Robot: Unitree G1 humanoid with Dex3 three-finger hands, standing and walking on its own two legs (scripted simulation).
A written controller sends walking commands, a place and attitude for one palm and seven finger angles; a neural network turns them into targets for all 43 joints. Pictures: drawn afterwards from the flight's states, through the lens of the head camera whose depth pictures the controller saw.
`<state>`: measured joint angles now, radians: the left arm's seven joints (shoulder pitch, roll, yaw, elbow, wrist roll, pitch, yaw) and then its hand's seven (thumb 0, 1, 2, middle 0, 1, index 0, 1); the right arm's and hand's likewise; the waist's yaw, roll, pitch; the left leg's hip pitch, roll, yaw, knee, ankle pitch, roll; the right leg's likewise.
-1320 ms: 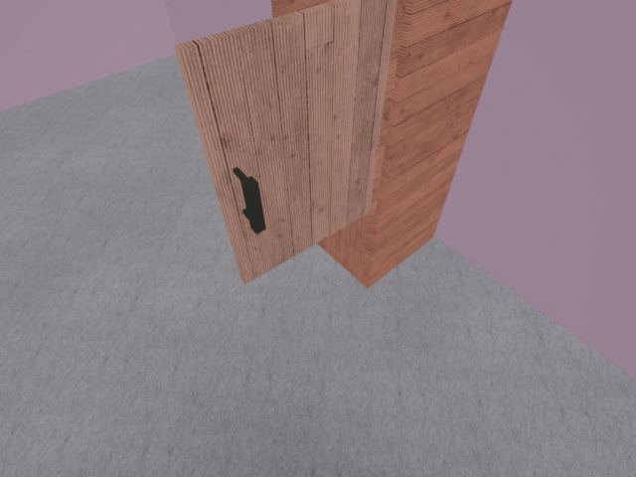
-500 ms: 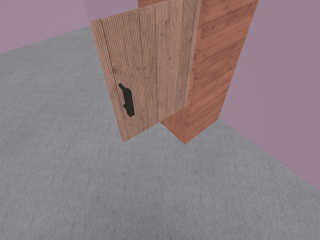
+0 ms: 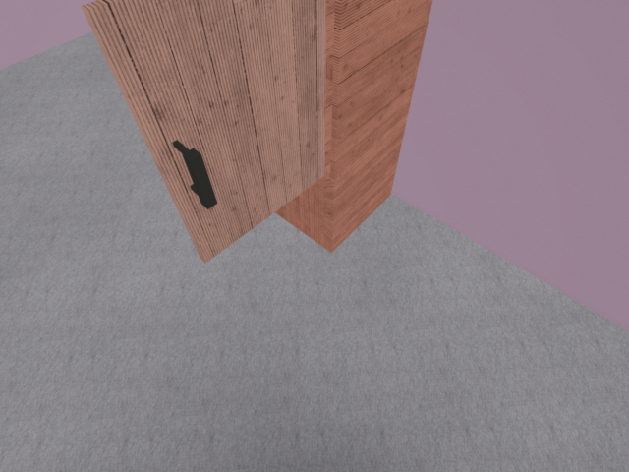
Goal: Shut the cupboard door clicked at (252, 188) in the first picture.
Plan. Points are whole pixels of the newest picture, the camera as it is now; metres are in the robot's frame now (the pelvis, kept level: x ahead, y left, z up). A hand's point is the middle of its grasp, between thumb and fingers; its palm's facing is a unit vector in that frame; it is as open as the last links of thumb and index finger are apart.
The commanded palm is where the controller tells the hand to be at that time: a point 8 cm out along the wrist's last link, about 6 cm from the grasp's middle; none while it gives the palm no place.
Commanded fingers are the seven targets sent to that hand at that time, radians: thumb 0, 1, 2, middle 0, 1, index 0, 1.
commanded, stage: walk to a spot facing it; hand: left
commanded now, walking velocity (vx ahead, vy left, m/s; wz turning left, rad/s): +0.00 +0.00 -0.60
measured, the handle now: (194, 174) +0.59 +0.27 -0.04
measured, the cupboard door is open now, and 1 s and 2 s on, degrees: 86 86 86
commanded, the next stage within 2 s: none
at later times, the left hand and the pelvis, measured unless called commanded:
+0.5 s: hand out of the picture +0.07 +0.18 -0.15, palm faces -0.16 -0.95 -0.26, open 7.4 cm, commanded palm none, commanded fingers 0.00 0.90 0.90 -0.20 -0.30 -0.20 -0.30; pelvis -0.01 -0.02 +0.01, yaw -15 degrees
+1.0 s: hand (258, 431) +0.19 +0.10 -0.16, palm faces -0.53 -0.80 -0.29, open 7.4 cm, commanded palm none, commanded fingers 0.00 0.90 0.90 -0.20 -0.30 -0.20 -0.30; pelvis -0.02 -0.03 -0.01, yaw -33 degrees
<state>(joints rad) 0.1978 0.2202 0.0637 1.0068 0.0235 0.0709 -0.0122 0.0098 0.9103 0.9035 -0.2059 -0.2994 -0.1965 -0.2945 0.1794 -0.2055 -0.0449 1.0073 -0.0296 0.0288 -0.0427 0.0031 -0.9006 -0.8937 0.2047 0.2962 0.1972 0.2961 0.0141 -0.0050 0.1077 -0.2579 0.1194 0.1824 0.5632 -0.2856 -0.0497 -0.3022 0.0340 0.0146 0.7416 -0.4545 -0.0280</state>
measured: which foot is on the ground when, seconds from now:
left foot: down 0.00-0.06, up 0.08-0.58, down 0.60-0.88, up 0.90-1.00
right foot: down 0.00-0.60, up 0.62-0.88, down 0.90-1.00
